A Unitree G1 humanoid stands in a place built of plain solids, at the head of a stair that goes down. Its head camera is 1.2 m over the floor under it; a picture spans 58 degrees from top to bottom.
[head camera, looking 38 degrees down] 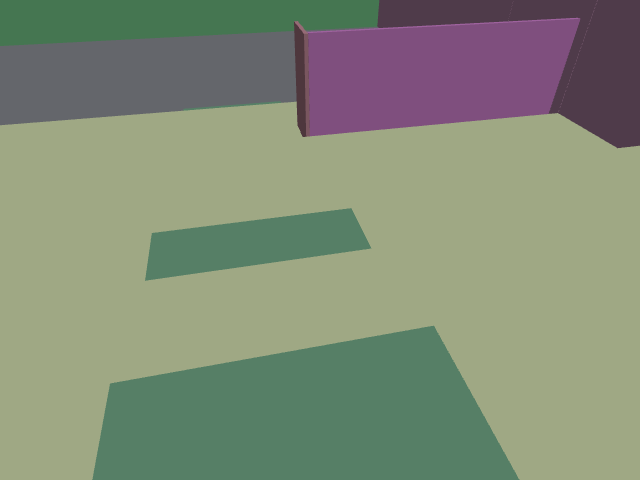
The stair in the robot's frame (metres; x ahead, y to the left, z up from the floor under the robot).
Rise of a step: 0.10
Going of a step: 0.58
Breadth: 1.20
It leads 12 degrees to the left of straight ahead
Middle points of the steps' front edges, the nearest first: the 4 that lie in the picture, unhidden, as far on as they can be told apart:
1.00 0.14 -0.10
1.62 0.28 -0.21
2.13 0.39 -0.31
2.64 0.50 -0.41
